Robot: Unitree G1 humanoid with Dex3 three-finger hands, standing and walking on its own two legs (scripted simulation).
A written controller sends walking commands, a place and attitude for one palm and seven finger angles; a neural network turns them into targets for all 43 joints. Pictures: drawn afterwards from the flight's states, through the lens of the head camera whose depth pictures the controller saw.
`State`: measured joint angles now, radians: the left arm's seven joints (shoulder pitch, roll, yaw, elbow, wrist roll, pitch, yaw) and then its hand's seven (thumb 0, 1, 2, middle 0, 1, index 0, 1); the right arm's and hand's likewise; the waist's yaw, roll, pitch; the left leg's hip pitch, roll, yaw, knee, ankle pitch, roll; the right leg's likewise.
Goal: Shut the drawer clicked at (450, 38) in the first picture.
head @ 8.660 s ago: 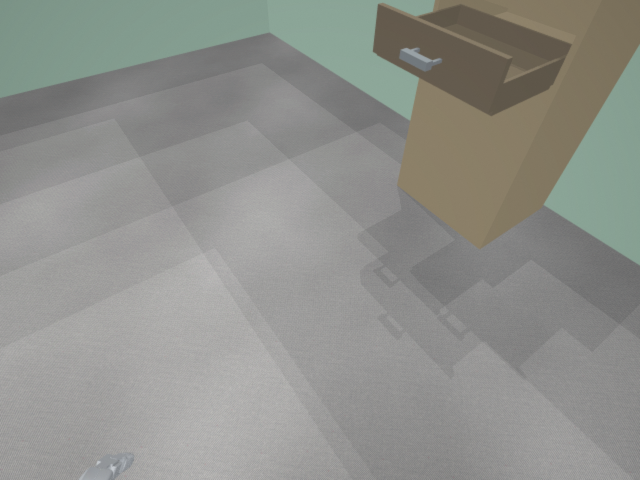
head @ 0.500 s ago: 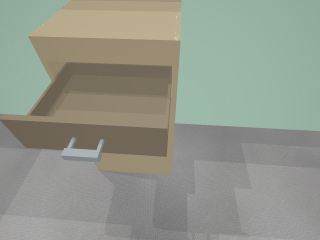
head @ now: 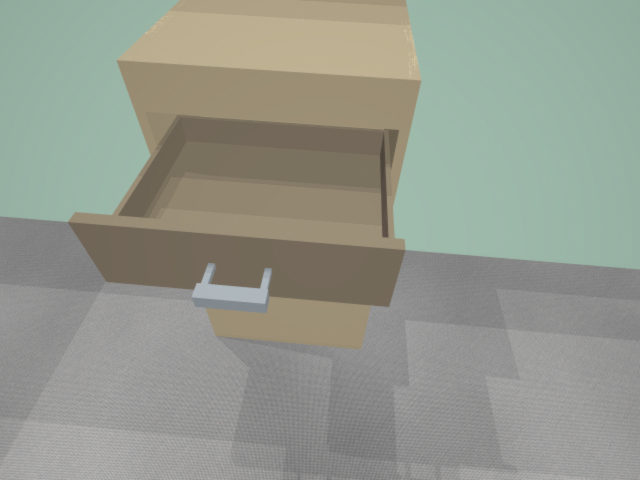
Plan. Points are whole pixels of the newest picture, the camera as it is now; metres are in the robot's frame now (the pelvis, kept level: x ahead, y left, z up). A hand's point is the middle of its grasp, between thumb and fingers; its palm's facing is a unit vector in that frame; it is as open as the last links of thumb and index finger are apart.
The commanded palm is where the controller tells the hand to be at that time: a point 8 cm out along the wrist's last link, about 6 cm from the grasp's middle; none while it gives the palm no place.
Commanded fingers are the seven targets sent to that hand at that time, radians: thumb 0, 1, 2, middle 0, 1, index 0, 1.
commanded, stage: look again from close up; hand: left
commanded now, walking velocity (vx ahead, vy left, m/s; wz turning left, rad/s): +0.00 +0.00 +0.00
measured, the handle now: (235, 285) +0.36 +0.15 +0.02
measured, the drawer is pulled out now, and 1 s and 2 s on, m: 0.29 0.29 0.29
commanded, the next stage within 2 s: shuffle to correct the standing spot in 0.08 s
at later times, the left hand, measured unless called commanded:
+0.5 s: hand out of the picture +0.05 +0.14 -0.18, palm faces -0.01 -0.98 -0.19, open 7.3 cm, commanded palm none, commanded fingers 0.00 0.90 0.90 -0.20 -0.30 -0.20 -0.30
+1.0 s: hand out of the picture +0.03 +0.18 -0.18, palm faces +0.03 -0.97 -0.23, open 7.4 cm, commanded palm none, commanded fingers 0.00 0.90 0.90 -0.20 -0.30 -0.20 -0.30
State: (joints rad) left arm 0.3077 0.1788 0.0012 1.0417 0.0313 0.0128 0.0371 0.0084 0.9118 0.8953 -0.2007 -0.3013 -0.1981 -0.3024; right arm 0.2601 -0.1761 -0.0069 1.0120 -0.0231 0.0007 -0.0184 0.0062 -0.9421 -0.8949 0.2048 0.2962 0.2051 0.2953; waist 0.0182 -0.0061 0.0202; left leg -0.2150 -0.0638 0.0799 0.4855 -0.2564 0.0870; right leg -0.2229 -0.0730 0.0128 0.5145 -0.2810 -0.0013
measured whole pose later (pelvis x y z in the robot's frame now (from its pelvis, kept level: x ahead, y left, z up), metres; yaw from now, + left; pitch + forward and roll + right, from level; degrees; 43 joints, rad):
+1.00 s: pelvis +0.01 -0.01 +0.00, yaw -2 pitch -2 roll +1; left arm 0.27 0.20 0.02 1.00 0.03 0.06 0.05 0.01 0.91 0.90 -0.20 -0.30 -0.20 -0.30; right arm 0.16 -0.17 -0.02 0.98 -0.02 0.02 -0.01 0.00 -0.91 -0.90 0.20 0.30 0.20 0.29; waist 0.04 -0.06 0.06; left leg -0.27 -0.03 0.11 0.53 -0.24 0.07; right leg -0.29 -0.05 0.00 0.82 -0.51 0.00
